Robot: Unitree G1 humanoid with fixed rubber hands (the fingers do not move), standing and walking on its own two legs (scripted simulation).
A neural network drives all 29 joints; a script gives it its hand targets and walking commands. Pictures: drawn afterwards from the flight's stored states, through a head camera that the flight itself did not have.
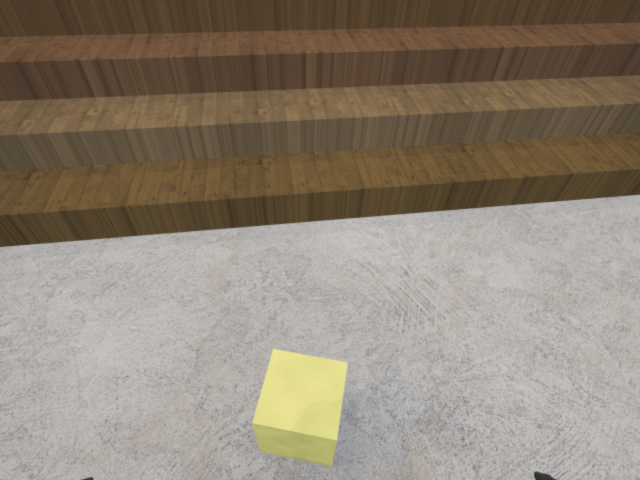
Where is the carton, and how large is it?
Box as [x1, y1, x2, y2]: [252, 349, 347, 466]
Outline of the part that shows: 273,349 252,422 260,451 331,466 337,437 347,362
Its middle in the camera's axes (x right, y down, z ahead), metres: -0.04 +0.48 +1.10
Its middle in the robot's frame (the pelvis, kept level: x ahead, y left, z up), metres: +0.45 +0.02 -0.66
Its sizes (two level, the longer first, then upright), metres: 0.210 0.200 0.250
